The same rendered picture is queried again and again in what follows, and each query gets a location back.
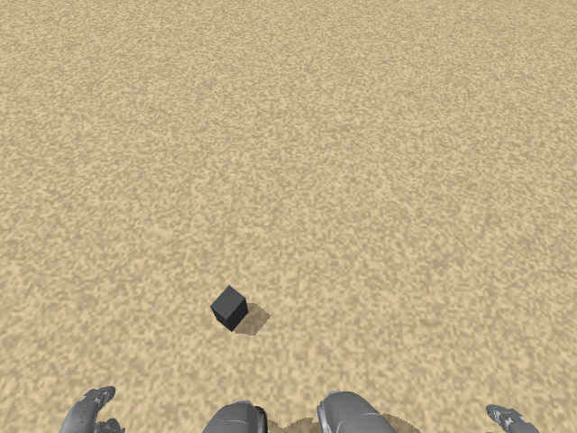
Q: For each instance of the carton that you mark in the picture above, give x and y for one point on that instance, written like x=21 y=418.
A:
x=230 y=308

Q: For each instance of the right robot hand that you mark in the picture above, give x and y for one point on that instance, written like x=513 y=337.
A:
x=510 y=420

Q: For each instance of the left robot hand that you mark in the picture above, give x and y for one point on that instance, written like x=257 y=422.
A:
x=82 y=416

